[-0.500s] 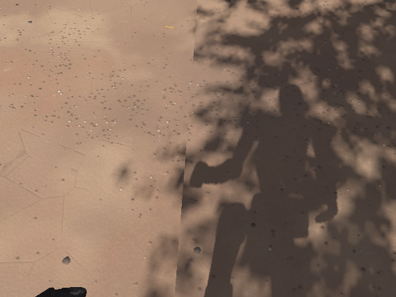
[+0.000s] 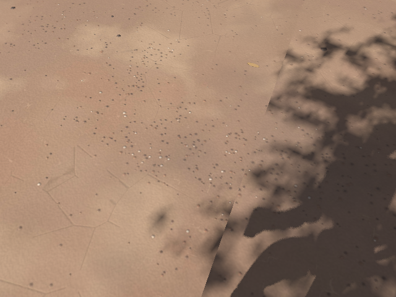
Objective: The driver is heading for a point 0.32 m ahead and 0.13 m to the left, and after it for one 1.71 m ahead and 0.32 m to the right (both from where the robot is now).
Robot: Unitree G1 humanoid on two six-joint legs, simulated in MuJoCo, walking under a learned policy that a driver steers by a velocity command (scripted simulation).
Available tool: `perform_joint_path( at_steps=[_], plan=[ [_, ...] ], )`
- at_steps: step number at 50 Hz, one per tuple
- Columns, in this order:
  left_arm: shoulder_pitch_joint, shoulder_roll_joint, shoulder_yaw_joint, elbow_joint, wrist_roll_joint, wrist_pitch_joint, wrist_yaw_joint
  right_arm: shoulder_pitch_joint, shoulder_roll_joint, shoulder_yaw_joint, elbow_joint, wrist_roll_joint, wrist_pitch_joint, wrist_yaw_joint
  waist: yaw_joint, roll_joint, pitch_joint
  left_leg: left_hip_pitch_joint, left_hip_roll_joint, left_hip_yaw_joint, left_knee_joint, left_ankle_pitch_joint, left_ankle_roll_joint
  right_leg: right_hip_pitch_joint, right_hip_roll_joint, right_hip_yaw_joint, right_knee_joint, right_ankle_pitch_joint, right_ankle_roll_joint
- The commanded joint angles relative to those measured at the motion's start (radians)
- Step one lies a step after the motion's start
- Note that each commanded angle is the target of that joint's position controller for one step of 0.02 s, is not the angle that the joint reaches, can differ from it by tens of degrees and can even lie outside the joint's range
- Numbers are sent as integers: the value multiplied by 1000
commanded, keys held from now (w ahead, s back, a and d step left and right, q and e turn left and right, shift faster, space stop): q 0.22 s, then w+q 0.24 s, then e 0.54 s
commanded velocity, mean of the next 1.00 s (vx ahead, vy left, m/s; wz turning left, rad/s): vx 0.17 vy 0.00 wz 0.21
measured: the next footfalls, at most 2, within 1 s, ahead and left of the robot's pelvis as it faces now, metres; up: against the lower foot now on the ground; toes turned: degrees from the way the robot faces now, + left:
left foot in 0.42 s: +0.05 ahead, +0.09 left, +0.00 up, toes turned +19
right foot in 0.78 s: +0.37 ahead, -0.02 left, +0.00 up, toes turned +15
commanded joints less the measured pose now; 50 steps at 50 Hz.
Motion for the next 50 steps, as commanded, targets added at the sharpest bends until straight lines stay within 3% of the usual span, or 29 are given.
perform_joint_path(
  at_steps=[1, 3, 5, 11, 16, 20, 21, 22, 23, 24, 25, 26, 27, 28, 30, 31, 32, 33, 34, 36, 39, 40, 41, 42, 43, 44, 45, 47, 50],
  plan=[
    [-4, 59, 29, -48, 11, -14, 38, 6, -10, 8, -59, -22, 5, 7, -6, -69, -98, -43, 120, 30, -65, 55, -27, 144, -289, 183, -281, 649, -239],
    [-49, 148, 70, -64, 31, -27, 54, -1, 0, 12, -57, -4, 17, 46, -15, -41, -75, 47, 100, 100, -210, 159, -35, 63, -225, 35, -313, 590, -220],
    [-70, 197, 96, -84, 46, -22, 54, -20, -10, 13, -73, -15, 21, 74, -14, -38, -74, 113, 74, 131, -236, 286, -17, 24, -212, -32, -291, 669, -230],
    [-26, 211, 125, -99, 43, -15, 45, -59, -76, -10, -119, -4, 42, 30, 40, -55, -53, -7, 108, 76, -401, 226, 15, 303, -348, 6, -225, 675, -251],
    [79, 213, 125, -70, 27, 19, 43, -138, -73, -21, -127, -11, 34, 19, 137, -63, 8, 1, 82, 127, -542, 100, 53, 401, -356, 15, -279, 90, -218],
    [19, 236, 109, -48, 29, 53, 39, -62, -81, -51, -85, 18, -19, 22, 58, -39, 0, 259, -21, 208, -790, 246, 121, 319, -309, -70, -130, 49, -180],
    [7, 212, 95, -35, 42, 57, 28, 41, -115, -74, -49, 8, -36, 9, 2, 6, -31, 411, -28, 174, -834, 300, 146, 229, -271, -107, 25, 63, -152],
    [-19, 134, 70, -64, 55, 49, 12, 171, -206, -103, -18, -7, -52, -24, -34, 172, -99, 638, 104, -67, -828, 571, 262, 0, -140, -180, 336, -72, -49],
    [-74, 59, 36, -126, 40, 13, -15, 272, -276, -108, -24, -6, -65, -44, -107, 193, -169, 892, 317, -502, -895, 713, 452, -363, 10, -38, 540, -407, 19],
    [-181, 70, 31, -133, 4, -13, -47, 275, -223, -108, 1, -15, -77, -39, -154, 86, -8, 873, 388, -499, -939, 743, 441, -609, -8, 137, 632, -428, 22],
    [-216, 119, 48, -132, -14, -14, -48, 228, -189, -101, 19, 1, -75, -27, -129, 82, 47, 845, 387, -397, -897, 833, 408, -700, -31, 153, 768, -403, 39],
    [-166, 194, 74, -106, -1, -10, -42, 200, -152, -91, 13, 25, -62, -18, -98, 69, 14, 792, 369, -301, -858, 931, 379, -680, -51, 149, 820, -370, 49],
    [-122, 199, 74, -87, 25, -5, -41, 136, -125, -73, -4, 39, -55, -11, -38, 60, 27, 648, 339, -213, -841, 998, 342, -613, -74, 135, 785, -308, 48],
    [-86, 165, 62, -68, 41, 1, -45, 58, -108, -60, -35, 39, -41, -12, 14, 65, 41, 500, 297, -144, -869, 997, 305, -520, -77, 121, 729, -211, 43],
    [-48, 98, 46, -45, 31, 17, -64, -20, -103, -49, -76, 22, -24, -24, 53, 79, 36, 306, 214, -33, -945, 939, 260, -336, -58, 77, 563, 21, 39],
    [-55, 77, 42, -33, -35, 74, -27, -14, -128, -50, -43, 90, 18, -27, 63, 63, 150, 212, 163, 20, -1010, 1119, 197, -223, -44, 14, 377, 40, 31],
    [-54, 44, 27, -35, -32, 99, -19, 0, -136, -48, -38, 93, 35, -32, 53, 105, 166, 189, 144, 58, -1018, 1164, 172, -139, -22, -4, 273, 90, 18],
    [-41, 28, 8, -48, 24, 71, -78, -25, -169, -50, -52, -3, 3, -4, 57, 127, 15, 213, 217, 24, -1004, 1002, 210, -88, -25, 68, 374, 171, 22],
    [5, 77, 23, -42, 22, 62, -96, -78, -211, -67, -67, -22, -9, 4, 77, 88, 34, 277, 252, 27, -971, 1002, 224, -152, -37, 114, 362, 162, 17],
    [72, 120, 40, -18, 25, 38, -90, -148, -213, -61, -78, -48, -21, -1, 90, 74, -2, 332, 248, 76, -882, 1018, 175, -141, -37, 137, 396, 246, 16],
    [300, 211, 89, 52, 11, -4, -54, -244, -243, -54, -141, -7, -18, -10, 181, 28, -33, 145, 121, 183, -563, 1021, 91, 262, 106, -7, 324, 174, -11],
    [368, 235, 97, 68, 13, -18, -34, -248, -227, -54, -170, 8, -15, -4, 211, -105, -52, 56, 14, 171, -213, 787, 58, 392, 98, 49, 161, 435, -107],
    [362, 280, 89, 29, 11, -22, -13, -55, -37, -7, -173, -27, -9, 18, 82, -308, -278, -63, -109, 109, 159, -216, -32, 583, -187, 476, 26, 950, -402],
    [336, 263, 78, 22, 35, -28, -29, -65, -66, -11, -200, 13, 11, 20, 91, -108, -271, -101, -99, -110, 165, -201, -16, 458, -281, 684, -57, 917, -441],
    [211, 227, 73, -18, 28, -39, -30, -124, -126, -27, -242, 46, 24, -2, 71, -87, -94, -210, -57, -154, 157, -162, -28, 250, -312, 773, -64, 500, -430],
    [149, 159, 55, -18, 2, -26, -18, -147, -177, -33, -234, 22, 41, -34, 52, 16, -88, -164, -2, -128, 143, -109, -27, 115, -255, 722, -81, 275, -381],
    [89, 98, 20, -41, -5, -18, -8, -96, -144, -11, -220, -26, 48, -55, 12, 37, -96, -93, 37, -139, 27, -4, -37, -9, -188, 631, -94, 193, -345],
    [9, 97, 9, -71, 4, -8, 2, -9, -105, 10, -206, -65, 70, -54, -49, 28, -74, 127, 45, -72, -42, 180, -47, -262, -97, 499, -122, 183, -302],
    [18, 102, 6, -82, 13, -31, 15, -36, -128, 5, -238, -30, 77, -48, -6, -2, -94, 122, 69, -101, -117, 357, -72, -249, -72, 448, -9, 166, -251]
  ],
)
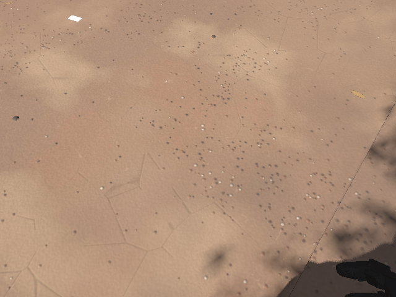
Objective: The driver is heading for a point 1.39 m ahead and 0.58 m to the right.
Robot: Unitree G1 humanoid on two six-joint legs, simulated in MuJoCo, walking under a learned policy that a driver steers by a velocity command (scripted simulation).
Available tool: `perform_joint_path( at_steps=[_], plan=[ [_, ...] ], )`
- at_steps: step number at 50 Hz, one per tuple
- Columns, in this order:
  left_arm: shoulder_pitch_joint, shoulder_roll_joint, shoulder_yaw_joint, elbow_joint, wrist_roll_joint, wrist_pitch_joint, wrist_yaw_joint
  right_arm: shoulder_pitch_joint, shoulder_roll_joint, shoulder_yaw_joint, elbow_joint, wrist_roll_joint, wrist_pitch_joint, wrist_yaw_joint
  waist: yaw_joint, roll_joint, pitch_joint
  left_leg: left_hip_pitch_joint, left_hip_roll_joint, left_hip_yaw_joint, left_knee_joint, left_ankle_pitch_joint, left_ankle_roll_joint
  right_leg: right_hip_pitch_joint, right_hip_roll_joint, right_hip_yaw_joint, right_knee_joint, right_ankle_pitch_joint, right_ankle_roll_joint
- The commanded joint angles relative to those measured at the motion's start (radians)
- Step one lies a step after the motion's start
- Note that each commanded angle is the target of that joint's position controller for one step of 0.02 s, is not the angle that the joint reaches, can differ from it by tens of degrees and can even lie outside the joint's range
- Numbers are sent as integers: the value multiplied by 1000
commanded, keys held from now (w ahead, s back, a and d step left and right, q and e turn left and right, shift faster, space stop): e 0.60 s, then w+e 0.38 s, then w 0.02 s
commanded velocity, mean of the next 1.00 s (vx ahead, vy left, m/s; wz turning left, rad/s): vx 0.11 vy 0.00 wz -0.57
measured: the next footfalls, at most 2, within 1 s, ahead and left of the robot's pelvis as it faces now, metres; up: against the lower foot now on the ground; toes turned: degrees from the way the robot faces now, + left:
left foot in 0.26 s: +0.07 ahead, +0.17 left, -0.13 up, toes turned -12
right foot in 0.80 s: -0.02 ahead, -0.14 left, +0.00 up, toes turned -32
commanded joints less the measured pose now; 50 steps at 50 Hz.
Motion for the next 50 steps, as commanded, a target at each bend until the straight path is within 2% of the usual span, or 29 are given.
perform_joint_path(
  at_steps=[1, 5, 8, 12, 13, 14, 15, 16, 17, 18, 19, 20, 22, 25, 29, 30, 31, 33, 35, 39, 40, 41, 42, 43, 44, 46, 47, 48, 50],
  plan=[
    [-104, 85, 7, -119, 2, -36, 16, 187, -74, -18, -25, 9, 20, -4, -96, -34, -114, 181, 45, 3, -124, 127, -35, -70, -225, 340, -148, 145, -181],
    [-14, 90, -3, -128, -18, -23, 1, 97, -41, -7, -43, 10, 43, -5, -1, -91, -85, 128, 33, 21, -433, 140, -61, -11, -212, 473, -16, -181, -186],
    [-2, 96, -13, -143, -27, -1, -13, 68, -37, -10, -31, 30, 47, -4, 28, -122, -97, 164, -5, 31, -646, 174, -58, -25, -176, 564, 49, -313, -190],
    [-38, 132, -28, -144, -47, 40, -23, 160, -53, -25, 4, 82, 36, 4, -46, -134, -115, 395, 0, 83, -967, 416, 1, -158, -135, 620, 196, -149, -159],
    [-27, 130, -41, -132, -47, 49, -27, 222, -63, -34, 25, 93, 26, 13, -82, -124, -114, 543, 14, 124, -1018, 518, 55, -276, -117, 598, 275, -93, -131],
    [6, 97, -58, -125, -44, 51, -39, 314, -96, -51, 62, 89, 5, 20, -103, -57, -128, 748, 97, 109, -919, 687, 167, -508, -87, 525, 441, -170, -62],
    [144, -22, -78, -130, -25, 53, -52, 303, -210, -88, 74, 88, -17, 33, -12, 195, -189, 920, 355, -73, -679, 1171, 462, -809, 72, 181, 824, -418, 116],
    [216, 14, -56, -102, -20, 77, -27, 254, -197, -94, 43, 3, -35, 55, -15, 75, -205, 849, 501, -119, -653, 1272, 559, -869, 47, 110, 1189, -498, 209],
    [-28, 59, -3, -167, -42, 86, 12, 298, -162, -99, 98, 110, 29, 6, -91, -26, -305, 865, 540, -124, -681, 1221, 441, -754, -64, 12, 1460, -597, 203],
    [-46, 33, -10, -213, -69, 98, 39, 224, -176, -95, 110, 130, 59, -26, -48, 12, -225, 774, 523, -125, -735, 993, 401, -793, -110, 38, 1552, -531, 215],
    [-125, 26, 1, -223, -87, 130, 64, 200, -106, -67, 102, 123, 80, -52, -71, -25, -112, 690, 440, -66, -794, 790, 335, -819, -108, 67, 1570, -465, 229],
    [-199, 18, 10, -243, -92, 161, 74, 223, -57, -45, 108, 93, 89, -71, -93, -26, -20, 573, 364, -7, -833, 671, 287, -769, -90, 68, 1591, -407, 231],
    [-233, -10, 7, -305, -75, 193, 82, 212, -82, -38, 110, 82, 104, -76, -81, 10, 41, 444, 270, 69, -888, 455, 248, -689, -89, 40, 1527, -317, 233],
    [-246, -48, -3, -358, -65, 188, 77, 273, -110, -44, 138, 89, 104, -88, -83, 95, -4, 506, 275, 94, -889, 472, 268, -689, -110, 27, 1517, -322, 233],
    [-339, -86, -25, -410, -46, 170, 67, 319, -136, -65, 163, 97, 102, -100, -106, 106, -43, 629, 323, 112, -893, 519, 283, -720, -188, 36, 1276, -364, 215],
    [-225, -98, -89, -311, 8, 149, -16, 348, -157, -71, 194, 5, -14, -23, -131, 100, -45, 523, 363, 76, -1014, 245, 420, -710, -176, 27, 1228, -306, 186],
    [-192, -72, -71, -302, 31, 139, -56, 326, -192, -91, 183, 2, -70, -4, -121, 69, 10, 519, 395, 62, -1069, -30, 383, -697, -215, 40, 1136, -331, 179],
    [-258, -23, -59, -309, 30, 121, -78, 285, -163, -79, 176, 22, -101, 4, -137, 83, -27, 472, 387, 90, -1107, -197, 313, -594, -203, -9, 1001, -452, 151],
    [-304, -1, -65, -313, 16, 105, -79, 261, -149, -74, 159, 27, -90, 6, -136, 121, -37, 448, 419, 130, -1117, -187, 292, -468, -197, -23, 859, -555, 105],
    [-296, -17, -66, -291, 1, 73, -84, 252, -210, -102, 138, 31, -58, 5, -143, 135, -48, 519, 470, 196, -1114, -58, 329, -265, -128, -101, 520, -548, 19],
    [-266, -26, -27, -315, -129, 85, -28, 270, -251, -106, 204, 156, 31, -15, -21, 213, -111, 528, 304, 367, -849, 727, 241, -76, -74, -161, 364, -491, -22],
    [-178, 81, -2, -309, -115, 96, -9, 285, -170, -91, 158, 161, 36, -33, -20, 181, -205, 379, 237, 393, -541, 1097, 189, 120, -69, 71, 348, -387, -88],
    [43, 250, 57, -268, -91, 96, 7, 108, -167, -89, 46, 117, 21, -40, 98, -183, -244, 22, 112, 359, -112, 599, 92, 301, -224, 571, 54, -301, -208],
    [99, 347, 81, -224, -72, 77, -2, -37, -156, -100, -8, 104, -12, -21, 108, -322, -188, -290, -3, 90, 149, -150, 64, 395, -354, 922, -302, -151, -253],
    [57, 314, 69, -217, -73, 55, -23, -15, -133, -95, -10, 139, -30, 6, 49, -200, -127, -401, 24, 13, 239, -163, 74, 369, -417, 874, -322, -205, -250],
    [-1, 143, 35, -182, -83, 47, -39, 30, -64, -75, 10, 132, -44, 11, -43, -168, 51, -414, 61, 82, 264, -143, 92, 160, -351, 667, -226, -153, -186],
    [-64, 104, 30, -177, -73, 53, -38, 87, -61, -74, 26, 120, -41, 3, -93, -195, 54, -327, 80, 97, 241, -80, 87, 71, -318, 557, -216, -131, -151],
    [-107, 86, 33, -177, -68, 56, -30, 129, -61, -76, 34, 117, -37, 2, -126, -221, 53, -253, 78, 107, 211, -33, 80, 25, -278, 484, -239, -126, -131],
    [-109, 89, 43, -159, -59, 46, -3, 103, -72, -80, 31, 105, -39, -2, -129, -155, 28, -213, 58, 125, 79, 93, 77, 78, -246, 412, -292, -33, -122]
  ],
)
